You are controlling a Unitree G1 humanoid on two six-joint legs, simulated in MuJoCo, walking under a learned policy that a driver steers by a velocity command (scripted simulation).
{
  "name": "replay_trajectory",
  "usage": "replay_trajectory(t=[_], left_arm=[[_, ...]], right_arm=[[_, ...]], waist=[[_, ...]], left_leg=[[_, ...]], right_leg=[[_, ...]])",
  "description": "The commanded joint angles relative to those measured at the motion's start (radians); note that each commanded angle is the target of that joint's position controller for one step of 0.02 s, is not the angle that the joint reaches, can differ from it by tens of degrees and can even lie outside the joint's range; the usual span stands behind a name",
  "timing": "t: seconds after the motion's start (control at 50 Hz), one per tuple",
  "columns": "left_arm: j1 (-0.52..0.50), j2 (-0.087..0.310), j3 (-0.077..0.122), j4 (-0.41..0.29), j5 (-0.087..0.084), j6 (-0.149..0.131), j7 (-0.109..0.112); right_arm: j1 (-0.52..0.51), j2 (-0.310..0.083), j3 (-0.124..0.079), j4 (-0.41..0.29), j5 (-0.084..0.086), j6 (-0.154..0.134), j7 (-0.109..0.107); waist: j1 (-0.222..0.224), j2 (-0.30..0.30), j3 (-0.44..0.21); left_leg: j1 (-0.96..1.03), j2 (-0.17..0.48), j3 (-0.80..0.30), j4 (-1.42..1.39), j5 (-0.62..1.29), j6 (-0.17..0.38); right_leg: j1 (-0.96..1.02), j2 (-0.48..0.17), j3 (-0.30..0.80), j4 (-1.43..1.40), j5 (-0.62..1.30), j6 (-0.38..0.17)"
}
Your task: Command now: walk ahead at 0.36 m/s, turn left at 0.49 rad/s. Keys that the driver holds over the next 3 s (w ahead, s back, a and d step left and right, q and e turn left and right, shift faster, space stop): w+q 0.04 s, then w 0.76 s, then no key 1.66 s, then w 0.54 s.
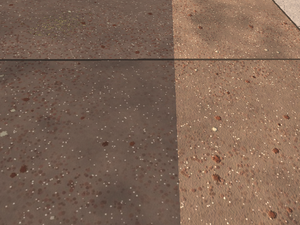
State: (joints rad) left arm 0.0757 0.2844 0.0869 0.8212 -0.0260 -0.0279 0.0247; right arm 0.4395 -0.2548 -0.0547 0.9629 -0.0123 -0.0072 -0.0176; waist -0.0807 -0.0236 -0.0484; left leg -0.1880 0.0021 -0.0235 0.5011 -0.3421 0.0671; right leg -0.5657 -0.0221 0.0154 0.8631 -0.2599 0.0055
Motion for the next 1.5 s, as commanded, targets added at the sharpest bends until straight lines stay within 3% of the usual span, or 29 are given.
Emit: replay_trajectory(t=[0.02, 0.12, 0.24, 0.3, 0.34, 0.36, 0.38, 0.4, 0.42, 0.44, 0.48, 0.56, 0.66, 0.76, 0.8, 0.84, 0.86, 0.88, 0.9, 0.92, 0.96, 0.98, 1.04, 1.1, 1.24, 1.28, 1.3, 1.34, 1.5], left_arm=[[-0.141, 0.107, 0.034, -0.082, 0.028, -0.046, -0.007], [-0.180, 0.037, 0.013, -0.077, 0.010, -0.063, -0.031], [-0.307, 0.035, -0.013, -0.125, -0.006, -0.084, -0.061], [-0.262, 0.065, -0.011, -0.121, -0.007, -0.093, -0.069], [-0.105, 0.111, 0.011, -0.077, 0.000, -0.096, -0.062], [0.069, 0.155, 0.032, -0.026, 0.003, -0.096, -0.054], [0.281, 0.223, 0.046, 0.012, 0.019, -0.091, -0.044], [0.340, 0.261, 0.052, 0.049, 0.018, -0.083, -0.057], [0.289, 0.156, 0.023, 0.045, 0.008, -0.084, -0.060], [0.211, 0.111, 0.009, 0.035, 0.007, -0.082, -0.054], [0.117, 0.075, -0.005, 0.018, 0.023, -0.078, -0.056], [0.130, 0.077, -0.011, 0.048, 0.023, -0.084, -0.048], [0.183, 0.126, -0.002, 0.070, 0.015, -0.074, -0.029], [0.278, 0.153, 0.004, 0.114, -0.004, -0.060, -0.023], [0.279, 0.167, 0.009, 0.120, -0.003, -0.046, -0.020], [0.252, 0.162, 0.005, 0.114, 0.008, -0.027, -0.015], [0.270, 0.130, -0.010, 0.096, 0.024, -0.024, -0.010], [0.425, -0.001, -0.053, 0.097, 0.035, -0.038, -0.020], [0.430, 0.054, -0.041, 0.135, 0.022, -0.053, -0.025], [0.347, 0.131, -0.019, 0.109, -0.007, -0.059, -0.027], [0.230, 0.112, -0.020, 0.086, 0.003, -0.048, -0.013], [0.238, 0.106, -0.015, 0.091, 0.010, -0.031, -0.006], [0.282, 0.044, -0.025, 0.109, 0.022, 0.009, 0.004], [0.214, 0.040, -0.031, 0.093, 0.034, 0.023, 0.011], [0.116, 0.066, -0.019, 0.092, 0.045, 0.036, 0.009], [0.101, 0.148, -0.007, 0.085, 0.046, 0.031, 0.016], [0.070, 0.152, -0.004, 0.098, 0.029, 0.032, 0.014], [0.050, 0.072, -0.020, 0.108, 0.032, 0.025, 0.003], [0.061, 0.082, -0.025, 0.169, 0.026, 0.011, 0.006]], right_arm=[[-0.072, -0.148, -0.022, -0.082, 0.020, -0.051, -0.012], [0.072, -0.116, -0.015, -0.046, 0.017, -0.059, -0.019], [0.137, -0.144, -0.029, -0.023, 0.026, -0.048, -0.017], [0.117, -0.162, -0.040, -0.021, 0.032, -0.040, -0.013], [0.063, -0.167, -0.043, -0.038, 0.034, -0.038, -0.012], [0.034, -0.153, -0.038, -0.054, 0.026, -0.039, -0.011], [0.012, -0.117, -0.024, -0.089, 0.003, -0.044, -0.011], [0.125, 0.000, 0.004, -0.097, 0.023, -0.068, -0.006], [0.060, -0.111, -0.020, -0.088, 0.051, -0.085, -0.005], [-0.038, -0.152, -0.032, -0.111, 0.063, -0.096, 0.000], [-0.107, -0.128, -0.036, -0.120, 0.039, -0.099, 0.000], [-0.123, -0.064, -0.030, -0.144, 0.029, -0.075, 0.005], [-0.331, -0.041, -0.009, -0.214, 0.019, -0.081, 0.022], [-0.460, -0.073, -0.007, -0.269, 0.031, -0.084, 0.045], [-0.446, -0.100, -0.015, -0.274, 0.030, -0.085, 0.052], [-0.249, -0.161, -0.048, -0.220, 0.016, -0.087, 0.049], [-0.108, -0.221, -0.065, -0.188, 0.000, -0.088, 0.042], [-0.039, -0.314, -0.080, -0.174, -0.020, -0.083, 0.041], [-0.017, -0.228, -0.059, -0.171, -0.001, -0.076, 0.046], [-0.106, -0.190, -0.042, -0.183, 0.007, -0.075, 0.048], [-0.251, -0.123, -0.020, -0.196, 0.006, -0.077, 0.046], [-0.283, -0.103, -0.014, -0.194, -0.002, -0.081, 0.045], [-0.328, -0.097, -0.009, -0.169, -0.020, -0.093, 0.047], [-0.350, -0.123, -0.012, -0.143, -0.014, -0.084, 0.032], [-0.317, -0.100, 0.008, -0.076, 0.007, -0.045, 0.019], [-0.223, -0.077, 0.014, -0.051, -0.012, -0.046, 0.020], [-0.177, -0.062, 0.016, -0.042, -0.009, -0.041, 0.016], [-0.259, -0.090, 0.012, -0.048, -0.004, -0.023, 0.003], [-0.270, -0.094, 0.007, -0.011, 0.006, -0.006, -0.003]], waist=[[0.047, 0.152, 0.145], [-0.001, 0.170, 0.111], [-0.069, 0.187, 0.176], [-0.031, 0.210, 0.168], [0.063, 0.212, 0.079], [0.141, 0.180, -0.043], [0.219, 0.036, -0.222], [0.158, -0.309, -0.334], [0.176, -0.202, -0.206], [0.163, -0.130, -0.062], [0.113, -0.020, 0.042], [0.064, -0.061, 0.077], [0.108, -0.037, 0.122], [0.133, -0.031, 0.133], [0.107, -0.039, 0.110], [-0.002, -0.047, -0.013], [-0.046, 0.008, -0.144], [0.006, 0.271, -0.317], [-0.016, 0.256, -0.426], [-0.002, 0.193, -0.276], [0.051, 0.077, -0.083], [0.087, 0.094, -0.065], [0.141, 0.112, -0.065], [0.136, 0.130, -0.072], [0.120, 0.087, 0.013], [0.059, -0.037, 0.023], [0.018, -0.129, 0.017], [0.061, -0.079, 0.043], [0.077, -0.008, -0.004]], left_leg=[[0.060, 0.241, -0.394, -0.401, -0.166, 0.106], [0.180, 0.190, -0.249, -0.372, 0.074, 0.089], [0.219, 0.228, -0.249, -0.328, 0.169, 0.119], [0.229, 0.257, -0.255, -0.285, 0.328, 0.109], [0.210, 0.222, -0.202, -0.143, 0.670, 0.078], [0.127, 0.172, -0.151, 0.042, 0.762, 0.049], [-0.092, 0.102, -0.106, 0.361, 0.491, 0.017], [-0.428, -0.066, -0.087, 0.662, -0.193, -0.040], [-0.540, -0.009, -0.162, 0.783, -0.208, -0.028], [-0.582, 0.039, -0.130, 0.789, -0.114, -0.014], [-0.511, 0.110, -0.076, 0.705, 0.020, -0.022], [-0.460, 0.152, -0.044, 0.577, 0.074, -0.050], [-0.425, 0.118, 0.010, 0.211, 0.350, -0.071], [-0.393, 0.080, 0.004, 0.047, 0.397, -0.041], [-0.352, 0.063, 0.012, 0.024, 0.325, -0.016], [-0.078, -0.001, 0.062, -0.015, 0.337, 0.027], [0.189, 0.099, -0.021, 0.033, 0.570, 0.070], [0.581, 0.390, -0.441, 0.015, 0.716, 0.260], [0.580, 0.423, -0.607, -0.076, 0.777, 0.295], [0.448, 0.385, -0.443, -0.078, 0.806, 0.249], [0.176, 0.291, -0.229, -0.126, 0.853, 0.187], [0.082, 0.261, -0.178, -0.161, 0.839, 0.166], [-0.072, 0.227, -0.085, -0.218, 0.877, 0.180], [-0.100, 0.205, -0.033, -0.238, 0.785, 0.170], [-0.134, 0.159, -0.075, -0.228, 0.140, 0.091], [-0.165, 0.057, -0.026, -0.144, 0.026, 0.005], [-0.125, 0.009, 0.022, -0.152, 0.036, -0.020], [-0.037, 0.012, 0.039, -0.121, 0.109, -0.035], [0.021, 0.036, 0.028, -0.088, 0.331, -0.026]], right_leg=[[-0.223, -0.019, 0.054, 0.015, 0.161, 0.017], [-0.160, 0.003, 0.015, -0.175, 0.287, 0.033], [-0.112, 0.003, -0.025, -0.352, 0.225, 0.024], [-0.003, 0.015, -0.040, -0.405, 0.168, -0.016], [0.232, 0.054, -0.069, -0.446, 0.178, -0.065], [0.482, 0.022, -0.036, -0.422, 0.205, -0.107], [0.807, -0.181, 0.197, -0.381, 0.177, -0.179], [1.044, -0.381, 0.653, -0.527, -0.071, -0.311], [0.945, -0.353, 0.670, -0.596, -0.182, -0.280], [0.807, -0.316, 0.510, -0.607, -0.112, -0.243], [0.584, -0.237, 0.330, -0.655, 0.094, -0.226], [0.446, -0.204, 0.197, -0.733, 0.247, -0.245], [0.392, -0.149, 0.061, -0.762, 0.328, -0.213], [0.528, -0.212, 0.061, -0.719, 0.328, -0.186], [0.600, -0.237, 0.062, -0.655, 0.426, -0.167], [0.596, -0.169, 0.011, -0.382, 0.748, -0.114], [0.457, -0.107, -0.025, -0.135, 0.600, -0.069], [0.070, 0.065, -0.054, 0.295, -0.007, 0.012], [0.019, 0.096, 0.104, 0.448, -0.378, 0.019], [-0.042, 0.042, 0.120, 0.492, -0.360, 0.006], [-0.032, -0.046, 0.055, 0.366, -0.249, 0.009], [0.042, -0.077, 0.056, 0.304, -0.205, 0.008], [0.202, -0.077, 0.041, 0.150, -0.115, 0.028], [0.264, -0.072, 0.028, -0.058, 0.000, 0.035], [0.399, -0.047, 0.006, -0.402, 0.159, -0.005], [0.462, -0.141, 0.094, -0.440, 0.376, -0.043], [0.405, -0.133, 0.096, -0.442, 0.233, -0.071], [0.307, -0.087, 0.072, -0.474, 0.110, -0.037], [0.399, -0.058, 0.034, -0.411, 0.349, -0.030]])
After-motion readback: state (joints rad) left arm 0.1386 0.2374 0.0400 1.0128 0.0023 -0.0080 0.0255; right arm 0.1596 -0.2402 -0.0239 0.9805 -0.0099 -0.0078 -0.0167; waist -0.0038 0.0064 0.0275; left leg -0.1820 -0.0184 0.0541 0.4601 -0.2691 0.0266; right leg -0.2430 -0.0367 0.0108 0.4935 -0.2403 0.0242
